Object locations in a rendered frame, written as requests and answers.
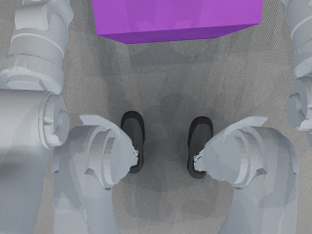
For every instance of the right robot forearm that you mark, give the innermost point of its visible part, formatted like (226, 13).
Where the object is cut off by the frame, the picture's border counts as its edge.
(299, 20)

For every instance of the robot right upper arm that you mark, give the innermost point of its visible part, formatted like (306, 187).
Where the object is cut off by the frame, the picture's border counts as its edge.
(299, 105)

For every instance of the right robot shin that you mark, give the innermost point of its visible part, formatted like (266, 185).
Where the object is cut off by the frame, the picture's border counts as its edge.
(209, 162)

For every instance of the left robot thigh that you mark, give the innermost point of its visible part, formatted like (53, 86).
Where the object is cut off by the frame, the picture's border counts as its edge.
(91, 159)

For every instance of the robot left upper arm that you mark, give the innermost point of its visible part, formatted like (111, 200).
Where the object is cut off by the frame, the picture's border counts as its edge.
(32, 123)

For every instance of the carton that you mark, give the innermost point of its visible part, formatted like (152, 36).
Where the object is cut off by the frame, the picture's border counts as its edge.
(150, 21)

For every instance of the left robot forearm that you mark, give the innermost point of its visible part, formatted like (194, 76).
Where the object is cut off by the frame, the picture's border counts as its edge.
(37, 49)

